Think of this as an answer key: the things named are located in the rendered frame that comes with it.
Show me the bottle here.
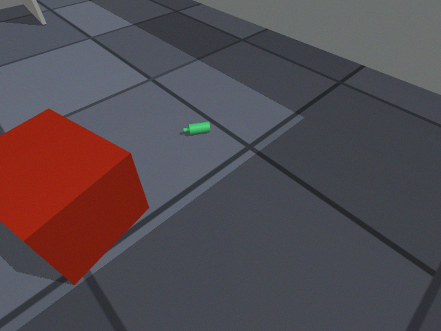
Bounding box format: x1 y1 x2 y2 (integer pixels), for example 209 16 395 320
183 121 210 134

